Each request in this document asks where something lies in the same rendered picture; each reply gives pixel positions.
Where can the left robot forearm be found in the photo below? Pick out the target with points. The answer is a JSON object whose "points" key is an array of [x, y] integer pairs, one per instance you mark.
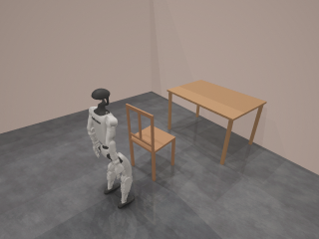
{"points": [[93, 137]]}

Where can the robot right thigh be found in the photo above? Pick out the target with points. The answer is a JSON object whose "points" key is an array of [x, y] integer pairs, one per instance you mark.
{"points": [[127, 166]]}

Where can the robot left hand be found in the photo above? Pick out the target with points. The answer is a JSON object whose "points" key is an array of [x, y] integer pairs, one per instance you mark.
{"points": [[96, 149]]}

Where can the right robot forearm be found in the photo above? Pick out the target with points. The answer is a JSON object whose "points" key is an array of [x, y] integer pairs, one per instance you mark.
{"points": [[113, 154]]}

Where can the robot right upper arm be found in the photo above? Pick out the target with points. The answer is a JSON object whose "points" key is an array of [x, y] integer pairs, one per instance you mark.
{"points": [[111, 123]]}

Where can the chair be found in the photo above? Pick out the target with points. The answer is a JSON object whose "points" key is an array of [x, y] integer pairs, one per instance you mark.
{"points": [[150, 138]]}

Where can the robot left shin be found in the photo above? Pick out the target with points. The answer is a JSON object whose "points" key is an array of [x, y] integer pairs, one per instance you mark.
{"points": [[111, 176]]}

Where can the robot left upper arm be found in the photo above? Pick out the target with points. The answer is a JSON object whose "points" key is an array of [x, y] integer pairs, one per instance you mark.
{"points": [[90, 125]]}

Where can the robot right hand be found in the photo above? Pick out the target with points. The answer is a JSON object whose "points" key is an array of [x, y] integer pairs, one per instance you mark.
{"points": [[119, 169]]}

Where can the table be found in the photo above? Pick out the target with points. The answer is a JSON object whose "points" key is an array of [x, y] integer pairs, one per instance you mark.
{"points": [[222, 101]]}

